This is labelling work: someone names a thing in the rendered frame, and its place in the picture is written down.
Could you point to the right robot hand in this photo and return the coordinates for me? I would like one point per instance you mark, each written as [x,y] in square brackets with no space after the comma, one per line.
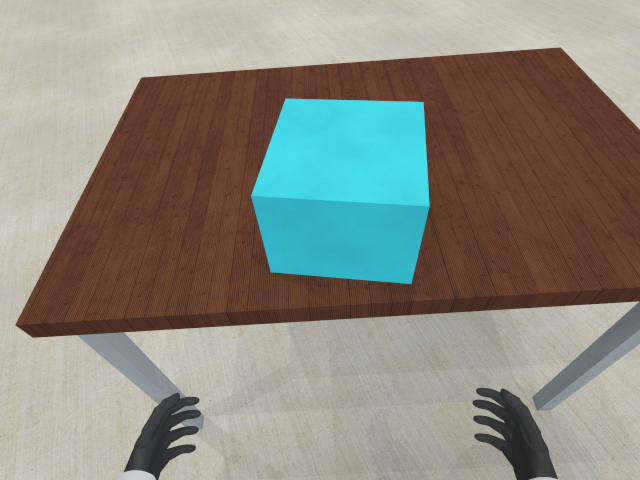
[523,446]

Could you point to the left robot hand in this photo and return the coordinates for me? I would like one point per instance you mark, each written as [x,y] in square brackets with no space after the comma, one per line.
[150,453]

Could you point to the carton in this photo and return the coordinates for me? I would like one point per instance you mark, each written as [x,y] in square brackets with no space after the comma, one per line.
[343,189]

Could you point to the table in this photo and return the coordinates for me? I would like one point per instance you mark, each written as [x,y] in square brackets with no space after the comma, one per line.
[534,194]

